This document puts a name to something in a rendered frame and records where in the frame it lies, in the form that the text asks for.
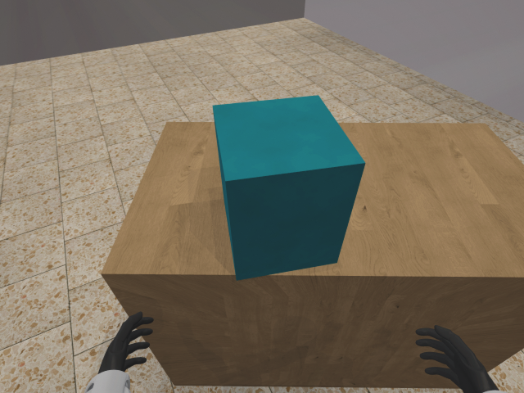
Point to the robot left hand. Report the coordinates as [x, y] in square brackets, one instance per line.
[119, 348]

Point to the pedestal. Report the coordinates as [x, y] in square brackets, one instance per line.
[435, 237]

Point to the left robot forearm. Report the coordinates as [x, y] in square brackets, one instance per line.
[110, 381]

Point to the robot right hand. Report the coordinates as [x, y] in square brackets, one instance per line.
[465, 370]

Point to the carton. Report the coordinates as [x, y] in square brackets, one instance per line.
[290, 177]

